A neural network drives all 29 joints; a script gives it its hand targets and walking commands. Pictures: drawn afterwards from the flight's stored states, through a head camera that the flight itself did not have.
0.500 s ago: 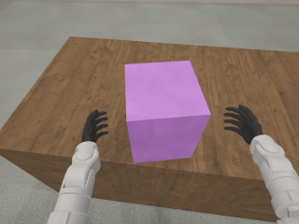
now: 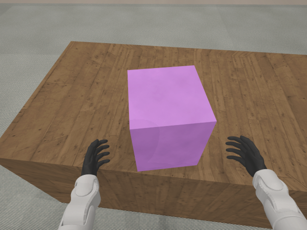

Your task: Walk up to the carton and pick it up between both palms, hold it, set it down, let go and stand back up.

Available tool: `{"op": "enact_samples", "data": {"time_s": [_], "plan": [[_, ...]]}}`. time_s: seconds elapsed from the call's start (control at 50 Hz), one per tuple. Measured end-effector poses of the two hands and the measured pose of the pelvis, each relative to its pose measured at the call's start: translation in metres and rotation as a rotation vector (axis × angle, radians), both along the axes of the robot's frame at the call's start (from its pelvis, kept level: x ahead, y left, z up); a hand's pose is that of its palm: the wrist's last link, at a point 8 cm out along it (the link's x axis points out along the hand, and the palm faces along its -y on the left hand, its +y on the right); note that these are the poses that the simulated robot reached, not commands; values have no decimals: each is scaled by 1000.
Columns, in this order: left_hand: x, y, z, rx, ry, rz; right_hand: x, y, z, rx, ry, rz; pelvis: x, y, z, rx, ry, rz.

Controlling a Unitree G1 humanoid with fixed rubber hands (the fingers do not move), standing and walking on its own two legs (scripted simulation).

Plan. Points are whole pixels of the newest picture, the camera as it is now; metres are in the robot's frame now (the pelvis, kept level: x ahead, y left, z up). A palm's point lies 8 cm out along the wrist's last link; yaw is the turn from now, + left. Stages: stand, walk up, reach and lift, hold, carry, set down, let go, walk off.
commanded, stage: set down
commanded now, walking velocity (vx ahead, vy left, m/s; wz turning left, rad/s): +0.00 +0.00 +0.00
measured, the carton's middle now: (164, 120) +0.42 -0.01 +0.00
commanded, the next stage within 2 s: let go in 0.70 s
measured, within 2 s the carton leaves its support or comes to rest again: neither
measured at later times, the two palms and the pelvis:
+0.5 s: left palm (84, 201) +0.20 +0.20 -0.03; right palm (251, 192) +0.22 -0.23 -0.03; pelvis -0.01 +0.00 +0.00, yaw +0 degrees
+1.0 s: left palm (82, 213) +0.18 +0.21 -0.07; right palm (247, 198) +0.21 -0.22 -0.05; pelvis +0.00 +0.00 +0.00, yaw +1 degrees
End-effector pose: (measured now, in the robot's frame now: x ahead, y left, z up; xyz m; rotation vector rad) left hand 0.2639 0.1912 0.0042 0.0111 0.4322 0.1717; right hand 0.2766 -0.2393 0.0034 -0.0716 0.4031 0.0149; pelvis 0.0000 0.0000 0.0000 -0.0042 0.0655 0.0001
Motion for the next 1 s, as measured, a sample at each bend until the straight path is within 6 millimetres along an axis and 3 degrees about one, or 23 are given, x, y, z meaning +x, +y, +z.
{"op": "enact_samples", "data": {"time_s": [0.3,0.48,0.62,0.88,1.0], "plan": [[-37,7,-16,22,3,45,-34,4,-14,31,14,-41,-6,1,-3,0,-47,-2],[-64,11,-34,28,73,37,-58,11,-33,8,82,-49,-9,1,-3,-1,-85,3],[-66,18,-35,46,53,46,-61,15,-35,21,66,-54,-12,1,-4,-6,-80,14],[-89,20,-71,37,237,1,-71,20,-51,-37,152,-68,-7,1,-4,-1,-94,14],[-88,22,-71,56,221,4,-70,20,-51,-40,149,-55,-2,2,-4,-1,-96,17]]}}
